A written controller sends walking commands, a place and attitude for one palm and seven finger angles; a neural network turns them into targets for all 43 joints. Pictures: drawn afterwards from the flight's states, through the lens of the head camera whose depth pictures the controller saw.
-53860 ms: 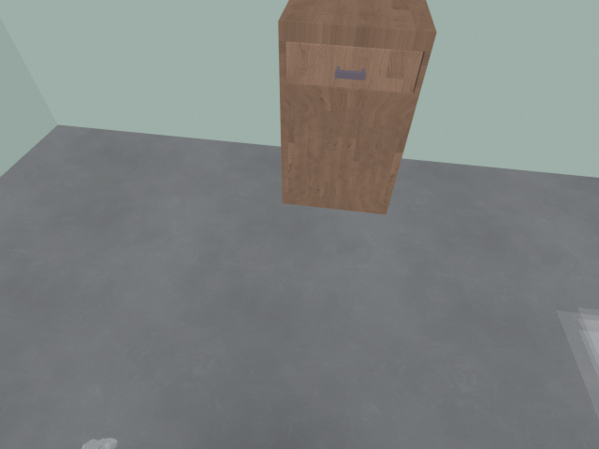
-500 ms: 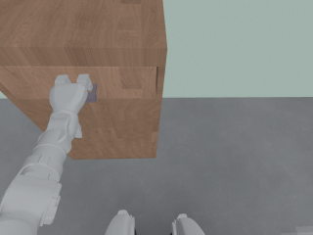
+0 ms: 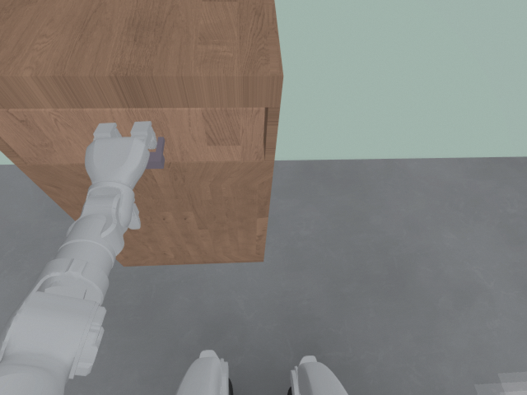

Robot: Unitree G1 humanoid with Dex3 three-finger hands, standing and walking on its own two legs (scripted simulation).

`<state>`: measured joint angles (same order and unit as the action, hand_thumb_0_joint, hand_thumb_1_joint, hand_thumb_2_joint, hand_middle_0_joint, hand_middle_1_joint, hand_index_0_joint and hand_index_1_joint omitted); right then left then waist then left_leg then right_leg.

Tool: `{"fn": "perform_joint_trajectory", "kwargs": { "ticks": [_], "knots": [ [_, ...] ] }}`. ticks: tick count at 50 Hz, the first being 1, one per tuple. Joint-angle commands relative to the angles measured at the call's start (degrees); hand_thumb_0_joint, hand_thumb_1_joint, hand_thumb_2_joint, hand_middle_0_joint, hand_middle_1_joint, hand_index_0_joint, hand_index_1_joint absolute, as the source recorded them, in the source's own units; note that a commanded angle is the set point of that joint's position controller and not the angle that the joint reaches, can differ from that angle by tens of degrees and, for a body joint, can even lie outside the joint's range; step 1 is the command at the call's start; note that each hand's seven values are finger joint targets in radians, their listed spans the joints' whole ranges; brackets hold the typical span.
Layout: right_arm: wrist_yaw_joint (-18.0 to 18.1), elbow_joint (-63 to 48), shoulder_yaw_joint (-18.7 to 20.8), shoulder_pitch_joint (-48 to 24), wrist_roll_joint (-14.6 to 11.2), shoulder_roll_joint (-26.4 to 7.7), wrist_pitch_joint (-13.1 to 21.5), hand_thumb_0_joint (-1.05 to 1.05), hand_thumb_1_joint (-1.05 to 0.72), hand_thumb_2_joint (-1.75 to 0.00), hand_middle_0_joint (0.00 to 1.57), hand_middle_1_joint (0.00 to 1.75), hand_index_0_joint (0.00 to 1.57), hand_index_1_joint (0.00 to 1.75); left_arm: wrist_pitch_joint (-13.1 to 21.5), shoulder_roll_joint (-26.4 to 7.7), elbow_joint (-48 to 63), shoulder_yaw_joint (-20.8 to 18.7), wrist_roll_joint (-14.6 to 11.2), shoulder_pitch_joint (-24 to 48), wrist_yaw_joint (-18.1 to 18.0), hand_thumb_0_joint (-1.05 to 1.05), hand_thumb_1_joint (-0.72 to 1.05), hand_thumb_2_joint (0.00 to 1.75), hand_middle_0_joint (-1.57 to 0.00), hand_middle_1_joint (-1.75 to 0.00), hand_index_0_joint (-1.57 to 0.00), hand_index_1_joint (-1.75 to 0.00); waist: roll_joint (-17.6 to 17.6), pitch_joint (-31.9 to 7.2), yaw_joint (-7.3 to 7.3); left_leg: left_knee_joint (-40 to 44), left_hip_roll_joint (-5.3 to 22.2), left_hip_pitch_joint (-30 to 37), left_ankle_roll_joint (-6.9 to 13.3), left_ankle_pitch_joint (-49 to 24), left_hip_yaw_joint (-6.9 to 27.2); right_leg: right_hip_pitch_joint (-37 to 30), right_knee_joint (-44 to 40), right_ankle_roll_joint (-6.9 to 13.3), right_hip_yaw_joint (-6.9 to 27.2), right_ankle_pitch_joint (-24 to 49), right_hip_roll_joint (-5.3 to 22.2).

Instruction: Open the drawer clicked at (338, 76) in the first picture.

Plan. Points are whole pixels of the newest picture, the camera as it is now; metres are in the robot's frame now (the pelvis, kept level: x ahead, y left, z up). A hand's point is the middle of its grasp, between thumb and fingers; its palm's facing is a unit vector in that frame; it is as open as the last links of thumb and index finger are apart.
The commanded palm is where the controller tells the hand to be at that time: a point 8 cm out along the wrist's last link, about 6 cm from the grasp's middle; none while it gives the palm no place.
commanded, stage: lift the fingers back up to retry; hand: left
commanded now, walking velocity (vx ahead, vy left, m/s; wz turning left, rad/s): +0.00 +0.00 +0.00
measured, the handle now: (134, 151) +0.52 +0.22 +0.00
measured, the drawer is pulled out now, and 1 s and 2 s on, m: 0.00 0.00 0.00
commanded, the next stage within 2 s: re-aim the fingers above the handle in 0.66 s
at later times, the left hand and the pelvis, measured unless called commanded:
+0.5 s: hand (119, 157) +0.46 +0.22 +0.06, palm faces -0.01 -0.04 -1.00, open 13.9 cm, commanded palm +0.44 +0.21 +0.11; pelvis +0.04 -0.01 +0.04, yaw +0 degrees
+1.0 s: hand (121, 161) +0.46 +0.21 +0.06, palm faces -0.03 -0.04 -1.00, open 13.8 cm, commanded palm +0.44 +0.21 +0.11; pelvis +0.04 -0.02 +0.04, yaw +2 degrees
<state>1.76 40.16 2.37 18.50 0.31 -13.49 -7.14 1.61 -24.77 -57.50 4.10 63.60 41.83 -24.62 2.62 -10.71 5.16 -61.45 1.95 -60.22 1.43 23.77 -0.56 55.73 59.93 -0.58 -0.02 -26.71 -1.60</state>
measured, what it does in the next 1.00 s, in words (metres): stands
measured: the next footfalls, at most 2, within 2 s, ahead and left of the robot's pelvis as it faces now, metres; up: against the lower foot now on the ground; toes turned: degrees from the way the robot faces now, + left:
none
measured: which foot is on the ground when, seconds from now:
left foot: down 0.00-1.00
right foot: down 0.00-1.00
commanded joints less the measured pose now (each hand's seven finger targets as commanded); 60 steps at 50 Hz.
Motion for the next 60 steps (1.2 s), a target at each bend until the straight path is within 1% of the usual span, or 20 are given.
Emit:
{"fn": "perform_joint_trajectory", "kwargs": {
  "ticks": [1,12,14,15,18,21,23,27,29,35,38,42,43,48,50,51,52,55,57,60],
  "knots": [
    [1.19,-4.13,3.33,6.22,0.25,-9.49,0.71,0.00,-0.90,-0.90,0.20,0.30,0.20,0.30,-1.82,-13.93,7.99,-5.05,-0.99,19.13,0.36,0.00,-0.50,0.30,-0.30,-1.20,-0.30,-1.20,0.82,-21.30,0.24,10.16,-1.89,25.23,0.90,-9.82,1.05,-7.05,-11.73,2.74,-2.07,9.12,-2.30],
    [1.25,-4.26,4.35,4.58,0.79,-8.64,1.54,0.00,-0.90,-0.90,0.20,0.30,0.20,0.30,3.82,-12.81,20.70,-6.37,-1.62,17.69,-1.40,0.00,-0.50,0.30,-0.30,-1.20,-0.30,-1.20,4.83,-24.05,-0.65,12.40,-1.58,35.91,0.38,-22.04,1.20,-12.65,-14.10,3.12,-2.50,17.51,-2.74],
    [0.77,-3.73,4.57,4.38,0.64,-8.73,1.33,0.00,-0.90,-0.90,0.20,0.30,0.20,0.30,2.46,-10.94,18.67,-5.32,-1.28,15.08,-2.41,0.00,-0.50,0.30,-0.30,-1.20,-0.30,-1.20,3.71,-21.72,-0.43,13.12,-1.63,36.05,0.34,-22.12,1.02,-12.79,-15.11,3.00,-2.75,17.83,-2.88],
    [0.66,-3.44,4.42,4.24,0.51,-8.95,1.03,0.00,-0.90,-0.90,0.20,0.30,0.20,0.30,1.39,-12.31,17.55,-6.20,-0.96,14.95,-2.82,0.00,-0.50,0.30,-0.30,-1.20,-0.30,-1.20,2.44,-20.33,-0.81,13.88,-1.71,34.80,0.32,-21.56,0.88,-13.78,-15.47,3.02,-2.75,17.89,-2.87],
    [0.27,-3.60,4.63,3.84,0.11,-8.86,0.59,0.00,-0.90,-0.90,0.20,0.30,0.20,0.30,-1.21,-10.83,19.02,-4.48,-1.42,16.29,-2.32,0.00,-0.50,0.30,-0.30,-1.20,-0.30,-1.20,3.74,-22.56,-0.69,15.10,-1.87,38.32,0.34,-24.66,0.34,-17.02,-16.81,3.04,-2.46,21.18,-2.87],
    [0.32,-4.27,4.58,3.04,-0.39,-8.74,0.18,0.00,-0.90,-0.90,0.20,0.30,0.20,0.30,-3.09,-9.10,18.77,-3.00,-2.83,12.91,0.44,0.00,-0.50,0.30,-0.30,-1.20,-0.30,-1.20,0.64,-20.30,-0.80,16.52,-2.18,38.15,0.69,-25.77,-0.30,-21.41,-18.65,2.91,-2.32,24.29,-2.79],
    [0.76,-4.78,4.25,2.40,-0.67,-8.75,-0.18,0.00,-0.90,-0.90,0.20,0.30,0.20,0.30,-2.71,-10.88,20.05,-3.93,-3.18,12.22,2.65,0.00,-0.50,0.30,-0.30,-1.20,-0.30,-1.20,-0.35,-20.14,-1.31,17.40,-2.38,38.32,0.95,-27.15,-0.58,-23.88,-19.39,2.70,-1.76,26.77,-2.51],
    [1.15,-5.73,3.79,1.45,-0.87,-8.66,-0.64,0.00,-0.90,-0.90,0.20,0.30,0.20,0.30,-1.01,-9.05,17.79,-2.28,-3.42,9.03,5.98,0.00,-0.50,0.30,-0.30,-1.20,-0.30,-1.20,-2.71,-13.00,-1.07,18.85,-2.76,35.61,1.21,-23.93,-1.14,-24.78,-21.14,2.76,-1.49,25.91,-1.94],
    [1.24,-6.41,4.04,1.29,-0.72,-8.59,-0.77,0.00,-0.90,-0.90,0.20,0.30,0.20,0.30,0.86,-11.19,19.10,-4.54,-3.20,6.87,6.46,0.00,-0.50,0.30,-0.30,-1.20,-0.30,-1.20,-2.57,-14.95,-2.13,18.46,-3.06,36.18,1.35,-24.89,-1.67,-26.27,-20.84,2.72,-0.90,27.94,-1.79],
    [0.77,-6.77,4.40,0.30,-0.43,-7.95,-0.46,0.00,-0.90,-0.90,0.20,0.30,0.20,0.30,4.50,-12.09,23.16,-5.90,-1.58,9.09,3.69,0.00,-0.50,0.30,-0.30,-1.20,-0.30,-1.20,-0.64,-16.62,-2.01,16.57,-3.44,35.73,1.21,-25.79,-1.81,-24.83,-19.31,2.58,-0.30,29.64,-1.62],
    [0.56,-6.56,4.79,0.37,-0.33,-7.81,-0.11,0.00,-0.90,-0.90,0.20,0.30,0.20,0.30,4.43,-13.02,24.43,-7.16,-1.24,10.08,1.76,0.00,-0.50,0.30,-0.30,-1.20,-0.30,-1.20,0.68,-19.83,-2.26,15.80,-3.46,36.73,1.00,-27.13,-1.59,-24.93,-18.22,2.65,-0.38,29.97,-1.73],
    [0.57,-5.42,4.98,0.67,-0.31,-8.07,0.38,0.00,-0.90,-0.90,0.20,0.30,0.20,0.30,2.52,-10.39,22.95,-4.34,-1.97,14.28,1.11,0.00,-0.50,0.30,-0.30,-1.20,-0.30,-1.20,-0.66,-18.57,-0.27,15.37,-3.53,36.49,1.21,-25.53,-1.45,-23.83,-18.73,2.56,-0.50,29.09,-1.68],
    [0.63,-5.50,4.87,0.67,-0.49,-8.05,0.23,0.00,-0.90,-0.90,0.20,0.30,0.20,0.30,2.21,-11.98,22.77,-5.19,-1.56,13.95,1.17,0.00,-0.50,0.30,-0.30,-1.20,-0.30,-1.20,0.40,-20.60,-1.00,15.64,-3.63,36.98,1.13,-25.56,-1.43,-24.20,-18.59,2.46,-0.28,28.94,-1.74],
    [0.84,-5.28,4.62,0.92,-0.42,-8.01,0.15,0.00,-0.90,-0.90,0.20,0.30,0.20,0.30,1.85,-11.09,21.84,-4.31,-2.54,13.43,3.00,0.00,-0.50,0.30,-0.30,-1.20,-0.30,-1.20,0.37,-21.27,-1.17,15.98,-3.66,37.38,1.23,-26.25,-1.46,-25.46,-18.81,2.47,-0.33,30.21,-1.75],
    [0.94,-5.56,4.43,0.72,-0.44,-8.11,-0.20,0.00,-0.90,-0.90,0.20,0.30,0.20,0.30,1.90,-12.86,20.12,-6.01,-2.40,10.37,3.57,0.00,-0.50,0.30,-0.30,-1.20,-0.30,-1.20,-1.46,-19.26,-1.89,16.21,-3.74,35.22,1.26,-25.84,-1.67,-26.57,-18.91,2.40,-0.29,31.09,-1.71],
    [0.87,-5.74,4.44,0.73,-0.33,-8.08,-0.20,0.00,-0.90,-0.90,0.20,0.30,0.20,0.30,1.90,-10.58,19.72,-4.41,-2.79,9.10,3.89,0.00,-0.50,0.30,-0.30,-1.20,-0.30,-1.20,-1.91,-18.27,-1.65,16.38,-3.84,34.78,1.36,-25.24,-1.93,-27.03,-19.33,2.40,-0.29,31.51,-1.60],
    [0.85,-5.89,4.42,0.80,-0.40,-8.17,-0.19,0.00,-0.90,-0.90,0.20,0.30,0.20,0.30,2.08,-12.18,19.02,-6.36,-3.07,7.77,4.12,0.00,-0.50,0.30,-0.30,-1.20,-0.30,-1.20,-2.37,-18.13,-2.42,16.65,-3.81,33.92,1.23,-25.25,-1.94,-28.04,-19.25,2.56,-0.39,31.53,-1.49],
    [1.08,-6.03,4.00,0.74,-0.73,-8.44,-0.59,0.00,-0.90,-0.90,0.20,0.30,0.20,0.30,2.23,-14.54,17.32,-7.20,-2.02,8.48,4.09,0.00,-0.50,0.30,-0.30,-1.20,-0.30,-1.20,-3.70,-15.14,-2.17,17.44,-3.80,31.24,1.37,-21.49,-2.16,-26.78,-20.05,2.15,0.02,28.41,-1.41],
    [1.08,-6.45,4.21,0.79,-0.66,-8.41,-0.46,0.00,-0.90,-0.90,0.20,0.30,0.20,0.30,3.01,-14.79,18.74,-7.64,-1.99,9.07,3.89,0.00,-0.50,0.30,-0.30,-1.20,-0.30,-1.20,-0.91,-16.19,-2.67,17.54,-3.70,32.42,1.20,-21.93,-1.93,-26.33,-19.60,2.71,-0.17,26.77,-1.59],
    [1.02,-6.06,4.56,1.51,-0.72,-8.15,0.04,0.00,-0.90,-0.90,0.20,0.30,0.20,0.30,4.10,-13.28,20.53,-6.31,-1.90,11.46,3.11,0.00,-0.50,0.30,-0.30,-1.20,-0.30,-1.20,-0.12,-17.29,-1.67,17.07,-3.43,34.08,1.31,-22.02,-1.88,-24.35,-19.54,2.58,-0.26,25.79,-1.77]
  ]
}}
